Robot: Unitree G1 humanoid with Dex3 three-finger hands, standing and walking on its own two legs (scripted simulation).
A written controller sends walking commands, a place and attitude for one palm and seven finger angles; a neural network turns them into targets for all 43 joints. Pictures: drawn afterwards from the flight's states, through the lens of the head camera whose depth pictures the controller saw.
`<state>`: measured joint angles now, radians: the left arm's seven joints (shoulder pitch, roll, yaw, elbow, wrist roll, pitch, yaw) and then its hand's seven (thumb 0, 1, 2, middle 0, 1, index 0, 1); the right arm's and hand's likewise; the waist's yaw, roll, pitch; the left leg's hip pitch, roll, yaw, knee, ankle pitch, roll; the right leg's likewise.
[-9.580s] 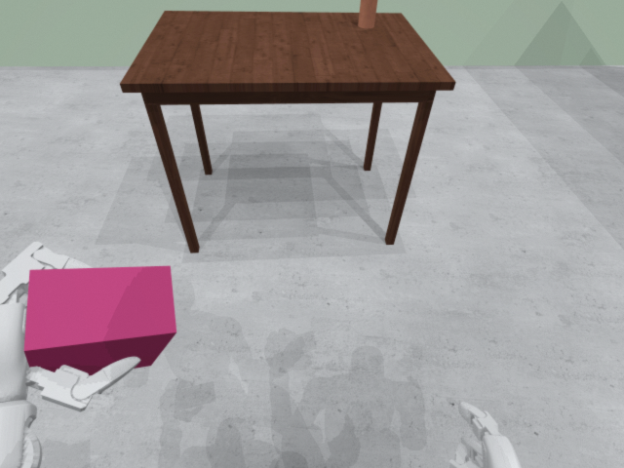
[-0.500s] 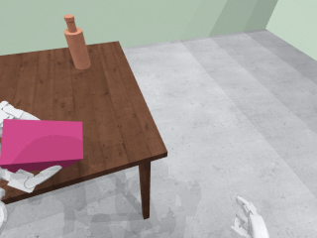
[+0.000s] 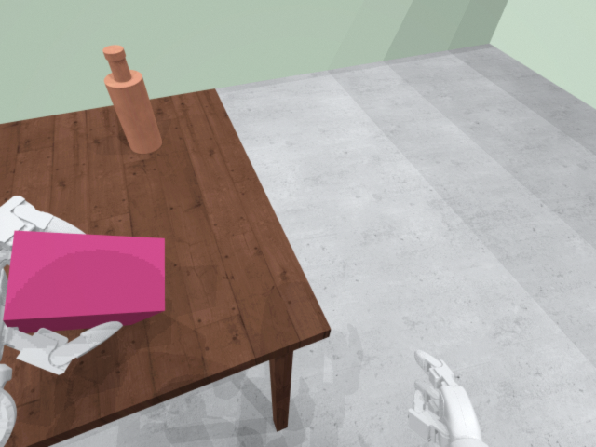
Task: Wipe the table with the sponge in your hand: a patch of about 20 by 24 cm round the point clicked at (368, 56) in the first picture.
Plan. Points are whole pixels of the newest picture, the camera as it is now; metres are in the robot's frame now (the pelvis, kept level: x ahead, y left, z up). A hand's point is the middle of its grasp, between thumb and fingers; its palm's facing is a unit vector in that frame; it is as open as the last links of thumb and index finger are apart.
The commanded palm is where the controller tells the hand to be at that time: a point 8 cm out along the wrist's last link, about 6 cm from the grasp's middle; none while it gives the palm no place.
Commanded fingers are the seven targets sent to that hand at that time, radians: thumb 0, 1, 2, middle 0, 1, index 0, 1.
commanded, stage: come to a stop and stand still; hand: left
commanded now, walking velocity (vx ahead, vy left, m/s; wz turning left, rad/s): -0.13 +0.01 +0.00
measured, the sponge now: (105, 287) +0.23 +0.21 +0.16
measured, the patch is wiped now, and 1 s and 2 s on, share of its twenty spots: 0.00 0.00 0.00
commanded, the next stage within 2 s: look again from close up in 0.82 s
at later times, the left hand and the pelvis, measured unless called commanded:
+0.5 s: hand (34, 296) +0.21 +0.26 +0.17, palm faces +0.37 -0.84 -0.39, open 10.7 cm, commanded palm +0.16 +0.29 +0.19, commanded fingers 0.00 0.10 1.30 -1.20 -1.60 -1.20 -1.60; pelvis +0.00 +0.02 +0.01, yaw -1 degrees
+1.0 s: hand out of the picture +0.23 +0.30 +0.20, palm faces +0.42 -0.76 -0.49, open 10.7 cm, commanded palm +0.14 +0.31 +0.19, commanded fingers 0.00 0.10 1.30 -1.20 -1.60 -1.20 -1.60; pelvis -0.01 +0.03 +0.01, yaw +2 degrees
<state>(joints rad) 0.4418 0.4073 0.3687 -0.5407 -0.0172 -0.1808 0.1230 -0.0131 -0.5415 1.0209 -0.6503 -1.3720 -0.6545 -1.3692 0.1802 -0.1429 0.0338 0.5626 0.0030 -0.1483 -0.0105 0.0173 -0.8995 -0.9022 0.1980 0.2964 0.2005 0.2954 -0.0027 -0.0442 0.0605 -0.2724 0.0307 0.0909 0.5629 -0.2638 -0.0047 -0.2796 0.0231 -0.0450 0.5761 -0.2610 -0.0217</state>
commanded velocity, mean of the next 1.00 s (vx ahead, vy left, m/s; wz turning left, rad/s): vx -0.03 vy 0.00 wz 0.00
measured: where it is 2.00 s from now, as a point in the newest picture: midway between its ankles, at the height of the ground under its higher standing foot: outside the picture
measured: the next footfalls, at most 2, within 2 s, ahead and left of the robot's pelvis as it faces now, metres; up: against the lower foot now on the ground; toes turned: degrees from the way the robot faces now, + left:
none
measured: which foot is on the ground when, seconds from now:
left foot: down 0.00-1.00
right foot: down 0.00-1.00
